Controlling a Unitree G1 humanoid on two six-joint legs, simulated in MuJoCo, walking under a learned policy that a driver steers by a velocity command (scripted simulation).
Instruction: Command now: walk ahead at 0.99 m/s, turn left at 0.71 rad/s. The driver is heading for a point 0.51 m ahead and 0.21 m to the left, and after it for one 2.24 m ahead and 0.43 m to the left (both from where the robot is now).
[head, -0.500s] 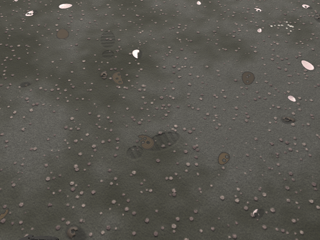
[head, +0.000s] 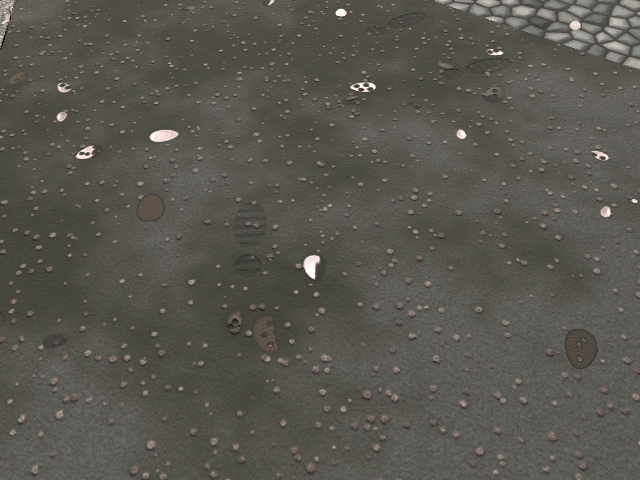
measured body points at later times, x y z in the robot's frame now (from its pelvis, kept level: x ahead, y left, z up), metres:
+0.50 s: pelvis +0.48 -0.02 +0.02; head +0.51 -0.02 +0.47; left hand +0.43 +0.28 -0.08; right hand +0.73 -0.24 -0.08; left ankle +0.39 +0.04 -0.60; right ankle +0.51 -0.16 -0.71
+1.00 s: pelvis +0.89 +0.21 +0.02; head +0.89 +0.21 +0.47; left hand +0.83 +0.48 -0.10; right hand +1.03 -0.04 -0.10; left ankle +0.78 +0.21 -0.71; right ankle +1.04 +0.11 -0.62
